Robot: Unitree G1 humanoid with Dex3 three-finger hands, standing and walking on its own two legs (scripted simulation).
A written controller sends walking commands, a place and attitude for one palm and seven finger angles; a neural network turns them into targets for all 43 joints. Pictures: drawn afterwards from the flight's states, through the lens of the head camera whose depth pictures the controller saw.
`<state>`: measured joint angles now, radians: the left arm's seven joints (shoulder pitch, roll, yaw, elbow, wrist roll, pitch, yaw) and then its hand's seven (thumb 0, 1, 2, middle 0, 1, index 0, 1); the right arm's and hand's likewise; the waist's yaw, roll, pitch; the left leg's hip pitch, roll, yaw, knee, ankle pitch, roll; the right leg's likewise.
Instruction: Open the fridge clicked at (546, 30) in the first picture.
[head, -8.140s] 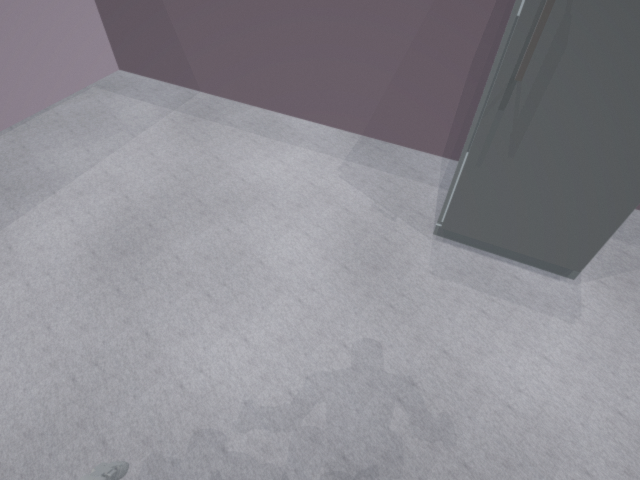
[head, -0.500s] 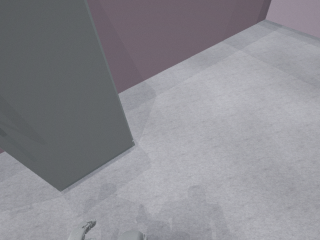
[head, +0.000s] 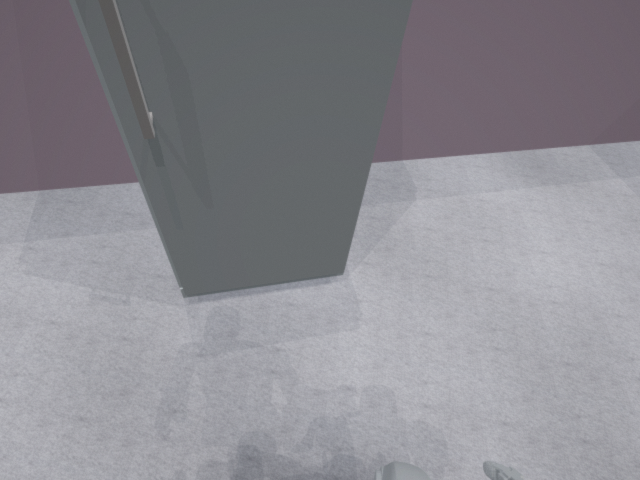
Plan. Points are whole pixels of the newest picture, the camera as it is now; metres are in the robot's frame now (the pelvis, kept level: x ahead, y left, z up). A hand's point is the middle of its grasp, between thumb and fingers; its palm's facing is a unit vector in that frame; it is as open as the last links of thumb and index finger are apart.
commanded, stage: turn to face it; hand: left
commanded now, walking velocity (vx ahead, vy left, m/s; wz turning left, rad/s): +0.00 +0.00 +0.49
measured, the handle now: (119, 29) +0.67 +0.38 +0.17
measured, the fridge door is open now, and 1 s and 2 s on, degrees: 0 0 0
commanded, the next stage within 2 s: take the last steps up to it in 0.44 s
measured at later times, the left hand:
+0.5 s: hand out of the picture +0.04 +0.14 -0.14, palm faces +0.22 -0.93 -0.29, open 7.4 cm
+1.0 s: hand out of the picture -0.13 +0.16 -0.18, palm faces +0.40 -0.90 -0.18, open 7.4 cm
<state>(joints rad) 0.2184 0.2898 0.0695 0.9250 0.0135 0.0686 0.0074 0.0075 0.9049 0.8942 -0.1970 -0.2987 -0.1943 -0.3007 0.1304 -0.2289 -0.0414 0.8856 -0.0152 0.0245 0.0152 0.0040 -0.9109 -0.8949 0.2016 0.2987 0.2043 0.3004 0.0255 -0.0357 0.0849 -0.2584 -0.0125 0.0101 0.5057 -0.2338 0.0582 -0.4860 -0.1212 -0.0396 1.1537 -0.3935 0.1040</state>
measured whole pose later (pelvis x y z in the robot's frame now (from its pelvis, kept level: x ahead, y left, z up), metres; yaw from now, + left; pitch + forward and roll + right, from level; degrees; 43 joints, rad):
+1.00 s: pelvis +0.00 +0.01 +0.00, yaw +19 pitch -2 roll -1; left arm 0.42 0.22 0.05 1.13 0.03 0.04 -0.01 0.01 0.91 0.89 -0.20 -0.30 -0.19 -0.30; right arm 0.23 -0.16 -0.03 0.99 -0.02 -0.03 0.00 0.00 -0.92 -0.90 0.20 0.30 0.20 0.30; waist 0.04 -0.04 -0.01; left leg -0.11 0.02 0.10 0.44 -0.31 0.04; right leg -0.40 -0.10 -0.10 0.97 -0.40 0.01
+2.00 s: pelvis +0.28 +0.10 +0.00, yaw +17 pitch -1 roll +0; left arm 0.26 0.16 0.03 1.09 0.01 0.04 0.03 0.00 0.91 0.89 -0.20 -0.30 -0.20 -0.30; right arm 0.10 -0.11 -0.03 1.02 -0.01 -0.01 -0.05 -0.01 -0.94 -0.89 0.20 0.30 0.20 0.30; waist 0.03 -0.03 0.10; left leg -0.25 0.05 0.14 0.47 -0.19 0.02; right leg -0.29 -0.03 -0.04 0.82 -0.51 0.03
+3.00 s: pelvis +0.22 +0.09 +0.00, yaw +17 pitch -1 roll +2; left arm 0.26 0.17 0.02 1.11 0.01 0.01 0.03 0.00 0.91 0.89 -0.20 -0.30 -0.19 -0.30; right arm 0.24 -0.15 -0.02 1.08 -0.01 -0.01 -0.04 0.01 -0.95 -0.89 0.20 0.30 0.20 0.30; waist 0.03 -0.05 0.03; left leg -0.15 -0.04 0.07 0.42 -0.26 0.03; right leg -0.21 -0.06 -0.04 0.49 -0.25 0.02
